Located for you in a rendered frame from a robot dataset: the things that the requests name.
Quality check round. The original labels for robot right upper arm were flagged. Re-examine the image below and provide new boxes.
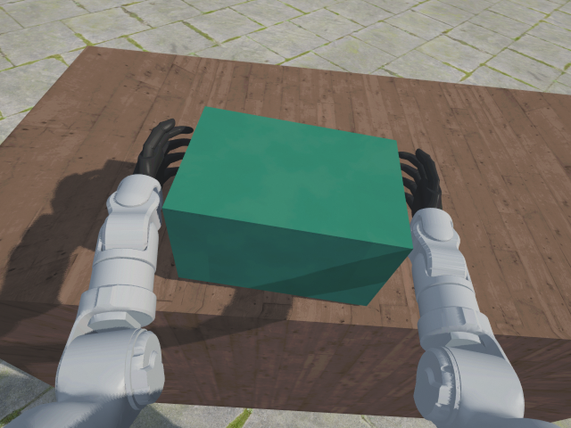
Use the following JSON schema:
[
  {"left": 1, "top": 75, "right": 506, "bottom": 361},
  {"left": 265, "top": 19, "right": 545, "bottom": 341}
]
[{"left": 413, "top": 345, "right": 561, "bottom": 428}]

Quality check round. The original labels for carton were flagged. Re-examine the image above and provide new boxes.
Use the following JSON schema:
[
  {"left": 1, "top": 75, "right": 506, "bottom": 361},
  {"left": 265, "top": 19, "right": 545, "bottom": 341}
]
[{"left": 162, "top": 106, "right": 413, "bottom": 306}]

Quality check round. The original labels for right robot forearm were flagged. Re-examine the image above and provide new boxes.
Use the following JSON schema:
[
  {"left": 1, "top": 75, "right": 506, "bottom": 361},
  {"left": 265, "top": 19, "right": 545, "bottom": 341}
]
[{"left": 408, "top": 208, "right": 525, "bottom": 418}]

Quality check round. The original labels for right robot hand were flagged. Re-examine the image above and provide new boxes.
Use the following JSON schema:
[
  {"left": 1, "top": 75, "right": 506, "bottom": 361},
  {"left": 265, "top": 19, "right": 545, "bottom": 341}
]
[{"left": 398, "top": 149, "right": 443, "bottom": 217}]

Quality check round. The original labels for pedestal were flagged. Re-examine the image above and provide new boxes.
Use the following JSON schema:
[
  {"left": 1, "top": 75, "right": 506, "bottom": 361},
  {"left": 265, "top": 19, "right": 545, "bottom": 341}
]
[{"left": 0, "top": 45, "right": 571, "bottom": 423}]

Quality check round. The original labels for left robot hand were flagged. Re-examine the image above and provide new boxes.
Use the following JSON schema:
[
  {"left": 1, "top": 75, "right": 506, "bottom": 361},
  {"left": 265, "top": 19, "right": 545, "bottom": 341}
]
[{"left": 133, "top": 119, "right": 194, "bottom": 189}]

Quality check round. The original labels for left robot forearm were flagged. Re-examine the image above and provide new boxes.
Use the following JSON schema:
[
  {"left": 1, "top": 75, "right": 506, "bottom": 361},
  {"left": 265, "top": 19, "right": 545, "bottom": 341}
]
[{"left": 55, "top": 174, "right": 163, "bottom": 402}]

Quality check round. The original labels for robot left upper arm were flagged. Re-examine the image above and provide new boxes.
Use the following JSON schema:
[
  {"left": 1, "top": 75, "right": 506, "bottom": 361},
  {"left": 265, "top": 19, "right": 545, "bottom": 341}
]
[{"left": 4, "top": 328, "right": 165, "bottom": 428}]

